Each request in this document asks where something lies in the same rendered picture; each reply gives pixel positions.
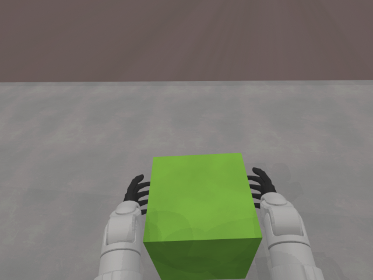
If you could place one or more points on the carton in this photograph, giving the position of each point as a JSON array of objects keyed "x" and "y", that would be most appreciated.
[{"x": 201, "y": 221}]

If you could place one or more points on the robot left hand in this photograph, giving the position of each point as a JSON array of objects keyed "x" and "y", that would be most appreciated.
[{"x": 133, "y": 194}]

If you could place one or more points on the left robot forearm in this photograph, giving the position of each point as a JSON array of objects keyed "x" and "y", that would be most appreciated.
[{"x": 121, "y": 246}]

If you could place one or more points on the right robot forearm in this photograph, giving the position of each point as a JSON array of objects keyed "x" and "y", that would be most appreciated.
[{"x": 288, "y": 244}]

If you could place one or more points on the robot right hand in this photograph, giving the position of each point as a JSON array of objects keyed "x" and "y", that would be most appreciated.
[{"x": 265, "y": 186}]

